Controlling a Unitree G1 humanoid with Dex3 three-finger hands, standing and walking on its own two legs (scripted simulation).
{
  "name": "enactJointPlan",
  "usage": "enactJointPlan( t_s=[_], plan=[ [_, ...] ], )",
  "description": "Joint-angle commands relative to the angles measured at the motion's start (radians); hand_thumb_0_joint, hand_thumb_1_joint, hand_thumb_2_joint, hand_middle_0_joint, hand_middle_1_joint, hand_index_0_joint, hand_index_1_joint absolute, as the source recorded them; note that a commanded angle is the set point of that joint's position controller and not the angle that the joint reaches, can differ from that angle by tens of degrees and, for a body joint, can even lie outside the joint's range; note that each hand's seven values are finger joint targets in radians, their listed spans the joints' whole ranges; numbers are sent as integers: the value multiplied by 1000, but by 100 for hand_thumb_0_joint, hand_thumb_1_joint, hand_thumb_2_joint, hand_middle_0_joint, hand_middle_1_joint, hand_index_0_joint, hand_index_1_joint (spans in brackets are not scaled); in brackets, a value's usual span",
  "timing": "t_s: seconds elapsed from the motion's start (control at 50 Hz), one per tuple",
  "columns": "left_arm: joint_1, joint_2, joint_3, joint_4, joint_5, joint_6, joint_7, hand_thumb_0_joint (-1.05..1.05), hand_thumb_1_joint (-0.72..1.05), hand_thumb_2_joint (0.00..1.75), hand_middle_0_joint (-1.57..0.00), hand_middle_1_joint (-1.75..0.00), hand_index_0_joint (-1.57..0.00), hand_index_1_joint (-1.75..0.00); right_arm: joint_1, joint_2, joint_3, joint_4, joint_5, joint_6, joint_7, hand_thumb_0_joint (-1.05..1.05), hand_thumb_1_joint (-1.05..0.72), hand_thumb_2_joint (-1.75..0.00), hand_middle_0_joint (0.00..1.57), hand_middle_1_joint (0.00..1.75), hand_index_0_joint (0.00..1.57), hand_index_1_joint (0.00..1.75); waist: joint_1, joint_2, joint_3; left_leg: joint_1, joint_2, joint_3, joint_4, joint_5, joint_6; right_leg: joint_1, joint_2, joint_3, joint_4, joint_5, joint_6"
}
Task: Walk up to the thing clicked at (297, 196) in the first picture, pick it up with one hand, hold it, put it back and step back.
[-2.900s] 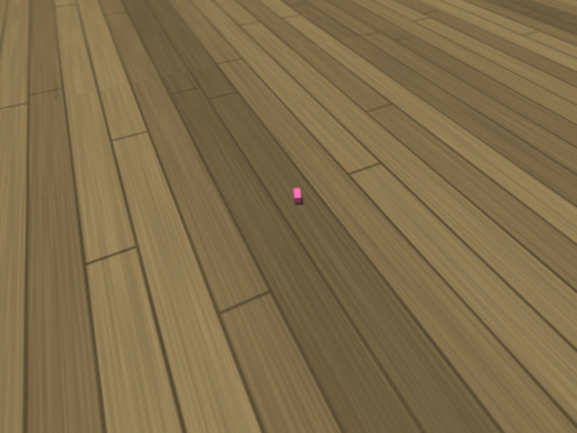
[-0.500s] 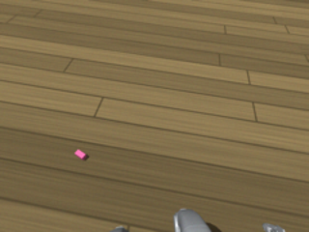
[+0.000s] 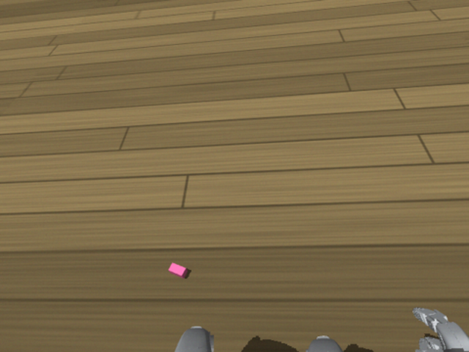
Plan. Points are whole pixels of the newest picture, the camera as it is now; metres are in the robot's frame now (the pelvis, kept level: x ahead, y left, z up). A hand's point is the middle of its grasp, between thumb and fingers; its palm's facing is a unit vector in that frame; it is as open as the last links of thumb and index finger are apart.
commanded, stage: walk up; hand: left
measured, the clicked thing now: (178, 270) +0.53 +0.34 -0.71
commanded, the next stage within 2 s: none
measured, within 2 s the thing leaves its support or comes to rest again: neither
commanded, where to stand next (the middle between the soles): +0.09 +0.25 m, yaw -21 degrees
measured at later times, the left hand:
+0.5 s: hand out of the picture +0.12 +0.50 -0.11, palm faces -0.19 -0.79 -0.58, open 7.4 cm
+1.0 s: hand out of the picture +0.16 +0.59 -0.14, palm faces -0.37 -0.85 -0.37, open 7.4 cm
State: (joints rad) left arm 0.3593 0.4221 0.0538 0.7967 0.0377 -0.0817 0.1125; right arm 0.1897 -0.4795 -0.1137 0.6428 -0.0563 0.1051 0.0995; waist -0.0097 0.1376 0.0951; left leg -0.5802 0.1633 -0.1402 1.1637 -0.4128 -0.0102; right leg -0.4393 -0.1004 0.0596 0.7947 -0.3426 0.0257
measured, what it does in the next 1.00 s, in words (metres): steps to the left, turning right: left foot, then right foot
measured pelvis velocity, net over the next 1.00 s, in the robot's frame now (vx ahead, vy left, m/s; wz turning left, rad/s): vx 0.00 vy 0.33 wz -0.38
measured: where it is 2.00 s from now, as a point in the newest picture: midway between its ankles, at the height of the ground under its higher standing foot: outside the picture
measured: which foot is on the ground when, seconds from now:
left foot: up 0.00-0.04, down 0.06-0.40, up 0.42-0.66, down 0.68-1.00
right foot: down 0.00-0.10, up 0.12-0.38, down 0.40-0.70, up 0.72-1.00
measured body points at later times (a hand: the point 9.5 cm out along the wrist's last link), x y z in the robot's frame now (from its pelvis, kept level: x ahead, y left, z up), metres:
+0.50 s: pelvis +0.00 +0.22 +0.00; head +0.05 +0.17 +0.44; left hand +0.13 +0.54 -0.08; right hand +0.00 -0.10 -0.14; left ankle +0.02 +0.31 -0.64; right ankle +0.04 +0.10 -0.70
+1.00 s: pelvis +0.00 +0.33 +0.02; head +0.04 +0.36 +0.46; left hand +0.18 +0.63 -0.12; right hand -0.12 -0.01 -0.06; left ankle +0.06 +0.48 -0.70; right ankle -0.03 +0.17 -0.64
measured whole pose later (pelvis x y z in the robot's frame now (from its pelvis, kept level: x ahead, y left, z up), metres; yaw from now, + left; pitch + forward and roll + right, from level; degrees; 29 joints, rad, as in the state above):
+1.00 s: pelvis +0.00 +0.33 +0.02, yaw -22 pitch -2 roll +0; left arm 0.26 0.48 0.13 0.88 0.04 0.06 -0.06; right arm 0.36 -0.44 -0.07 0.91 -0.03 -0.06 -0.04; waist -0.01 -0.09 0.10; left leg -0.31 0.14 0.09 0.75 -0.39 -0.04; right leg -0.54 0.03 0.14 1.13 -0.37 0.00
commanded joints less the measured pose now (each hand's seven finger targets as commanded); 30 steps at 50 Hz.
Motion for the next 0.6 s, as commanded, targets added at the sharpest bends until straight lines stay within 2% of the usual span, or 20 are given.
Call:
enactJointPlan(
  t_s=[0.0,0.04,0.06,0.08,0.1,0.12,0.14,0.18,0.2,0.24,0.28,0.3,0.34,0.36,0.38,0.4,0.42,0.44,0.5,0.58],
  plan=[
    [-61,434,146,-73,19,-16,24,0,90,90,-20,-30,-20,-30,83,-160,-80,-78,-5,-22,-4,0,-90,-90,20,30,20,30,-47,-351,-76,168,-36,144,-174,-69,11,-114,-108,136,-220,36,-204],
    [-112,385,131,-74,10,-7,26,0,90,90,-20,-30,-20,-30,242,-166,-101,-19,-13,-29,-12,0,-90,-90,20,30,20,30,-139,-232,-140,382,-101,212,-390,-6,11,-202,-55,40,-10,94,-138],
    [-99,296,107,-71,6,-2,33,0,90,90,-20,-30,-20,-30,317,-188,-112,10,-29,-38,-21,0,-90,-90,20,30,20,30,-189,-41,-138,437,-124,167,-526,-33,18,-272,45,-22,244,104,-97],
    [-70,192,77,-84,-7,2,40,0,90,90,-20,-30,-20,-30,294,-272,-122,-13,-42,-47,-33,0,-90,-90,20,30,20,30,-165,271,-90,412,117,-204,-664,96,70,-486,208,-104,496,-294,-56],
    [-104,226,77,-94,-18,1,60,0,90,90,-20,-30,-20,-30,176,-360,-128,-40,-11,-56,-42,0,-90,-90,20,30,20,30,-132,339,-94,346,205,-435,-774,172,185,-473,189,12,584,-324,-81],
    [-107,263,71,-70,-14,-5,65,0,90,90,-20,-30,-20,-30,65,-374,-120,-62,1,-53,-48,0,-90,-90,20,30,20,30,-87,340,-61,229,268,-552,-831,48,285,-419,123,-4,643,-303,-87],
    [-122,303,79,-40,-28,-8,56,0,90,90,-20,-30,-20,-30,13,-275,-102,-88,-8,-53,-50,0,-90,-90,20,30,20,30,-88,152,7,149,212,-397,-778,52,273,-384,87,-14,625,-221,-75],
    [17,291,97,37,-61,4,36,0,90,90,-20,-30,-20,-30,-25,-192,-71,-87,-21,-54,-60,0,-90,-90,20,30,20,30,-32,96,-7,229,86,-119,-631,167,222,-342,112,-21,570,-135,-80],
    [53,270,93,47,-66,6,30,0,90,90,-20,-30,-20,-30,-22,-201,-66,-80,-14,-58,-61,0,-90,-90,20,30,20,30,-18,135,-26,248,79,-100,-616,225,218,-293,106,-54,525,-117,-79],
    [41,243,80,44,-63,2,22,0,90,90,-20,-30,-20,-30,20,-195,-64,-66,-20,-56,-57,0,-90,-90,20,30,20,30,-39,174,-68,354,62,-65,-580,375,210,-247,90,-114,332,-126,-57],
    [51,221,72,29,-62,-7,22,0,90,90,-20,-30,-20,-30,52,-169,-54,-84,-27,-50,-56,0,-90,-90,20,30,20,30,-51,166,-84,371,106,-35,-535,558,254,-169,78,-143,176,-141,-59],
    [83,214,72,34,-60,-13,23,0,90,90,-20,-30,-20,-30,39,-152,-48,-92,-27,-44,-55,0,-90,-90,20,30,20,30,-29,136,-93,345,100,-2,-487,615,251,-84,82,-119,49,-90,-69],
    [220,235,87,70,-49,-23,35,0,90,90,-20,-30,-20,-30,-20,-119,-36,-119,-15,-32,-47,0,-90,-90,20,30,20,30,68,5,-145,203,14,108,-298,592,153,240,88,-110,-251,206,-87],
    [259,282,109,70,-35,-21,42,0,90,90,-20,-30,-20,-30,10,-87,-24,-116,4,-37,-46,0,-90,-90,20,30,20,30,105,-98,-188,104,-35,126,-154,498,83,407,64,-6,-291,258,-100],
    [255,330,126,40,-19,-20,46,0,90,90,-20,-30,-20,-30,76,-36,-9,-100,15,-37,-50,0,-90,-90,20,30,20,30,89,-274,-222,-140,-102,107,-24,-94,27,578,-140,351,-259,397,-169],
    [173,330,117,-9,-6,-11,47,0,90,90,-20,-30,-20,-30,117,-83,-21,-83,15,-21,-64,0,-90,-90,20,30,20,30,48,-187,-256,-184,-75,58,113,-180,-4,538,-294,530,-271,273,-283],
    [84,349,118,-45,-15,-7,52,0,90,90,-20,-30,-20,-30,119,-131,-42,-85,5,-7,-78,0,-90,-90,20,30,20,30,32,-167,-254,-163,-65,8,211,-222,-6,429,-380,620,-309,225,-370],
    [-12,347,115,-58,-20,-9,54,0,90,90,-20,-30,-20,-30,106,-155,-53,-70,0,1,-82,0,-90,-90,20,30,20,30,5,-152,-191,-145,-23,-35,244,-192,-5,299,-381,610,-332,115,-381],
    [-57,281,86,-65,-11,-9,30,0,90,90,-20,-30,-20,-30,79,-165,-58,-15,22,-10,-69,0,-90,-90,20,30,20,30,-16,-193,-47,14,-51,44,147,-75,10,-12,-165,305,-294,-2,-266],
    [-134,269,82,-68,18,15,-27,0,90,90,-20,-30,-20,-30,135,-126,-34,70,50,-42,-62,0,-90,-90,20,30,20,30,-14,-395,-26,190,-101,181,-195,-72,15,-158,8,149,-281,-359,-199]
  ],
)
